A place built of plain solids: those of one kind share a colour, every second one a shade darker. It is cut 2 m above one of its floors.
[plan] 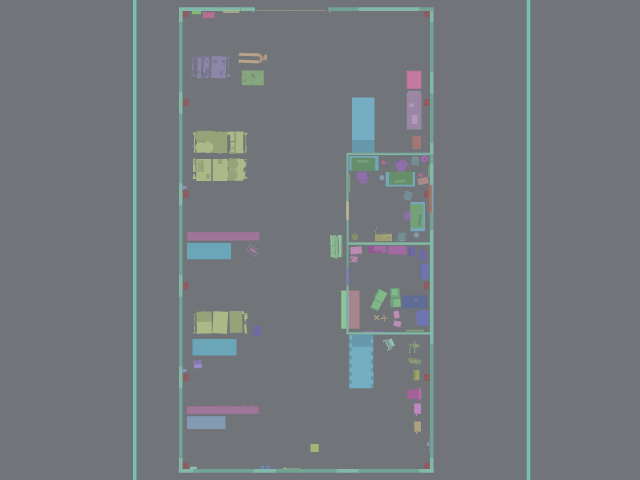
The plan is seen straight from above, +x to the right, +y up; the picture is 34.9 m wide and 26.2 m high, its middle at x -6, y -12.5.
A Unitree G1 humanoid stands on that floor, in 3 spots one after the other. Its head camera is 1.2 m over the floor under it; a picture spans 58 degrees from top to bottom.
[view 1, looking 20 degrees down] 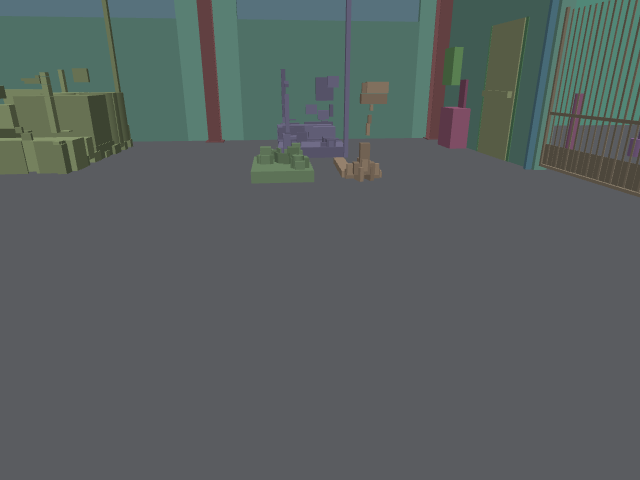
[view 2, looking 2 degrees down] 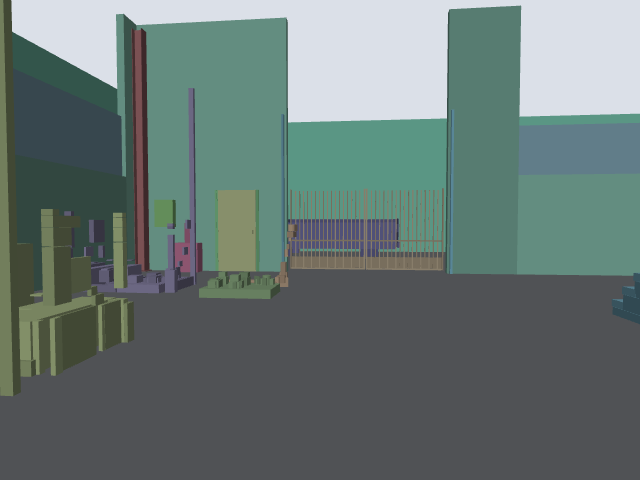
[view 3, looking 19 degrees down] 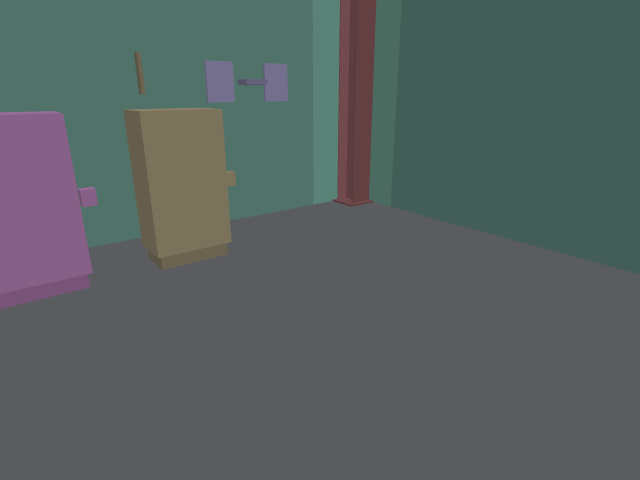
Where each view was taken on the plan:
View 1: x -3.63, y -3.75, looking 174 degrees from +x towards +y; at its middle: ground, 3.51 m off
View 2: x -7.55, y -10.90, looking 96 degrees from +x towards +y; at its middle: steel_gate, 10.98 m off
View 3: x -3.74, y -21.56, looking -38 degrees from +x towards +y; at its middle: ground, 3.69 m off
